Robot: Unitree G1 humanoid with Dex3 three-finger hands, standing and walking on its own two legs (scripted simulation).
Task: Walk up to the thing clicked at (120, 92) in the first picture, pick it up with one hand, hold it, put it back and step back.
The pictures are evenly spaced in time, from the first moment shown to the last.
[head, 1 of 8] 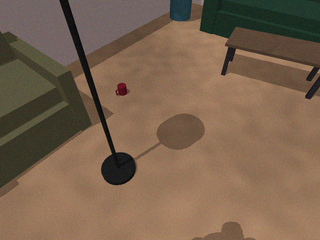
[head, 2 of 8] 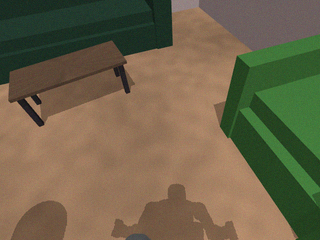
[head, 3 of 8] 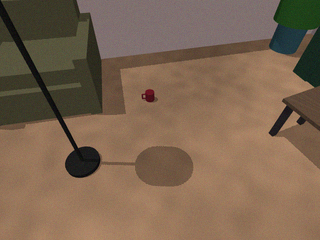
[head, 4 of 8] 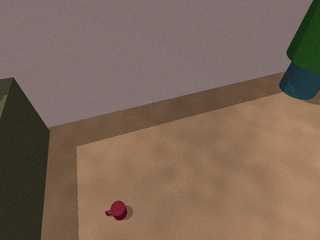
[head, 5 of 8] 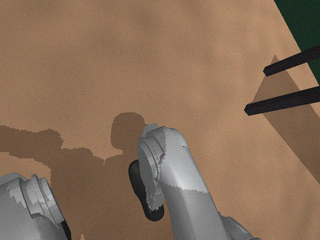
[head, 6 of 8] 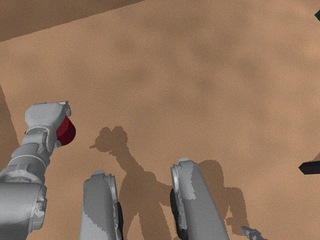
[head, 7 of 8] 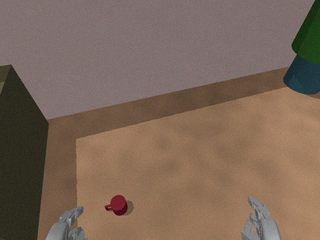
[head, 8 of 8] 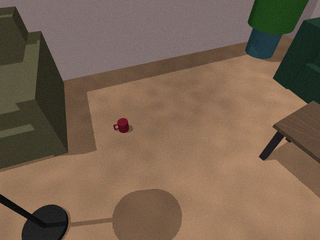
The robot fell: no
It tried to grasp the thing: yes
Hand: left
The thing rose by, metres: 0.66
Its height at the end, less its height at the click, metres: +0.00
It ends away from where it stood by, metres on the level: 0.01
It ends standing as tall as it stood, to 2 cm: yes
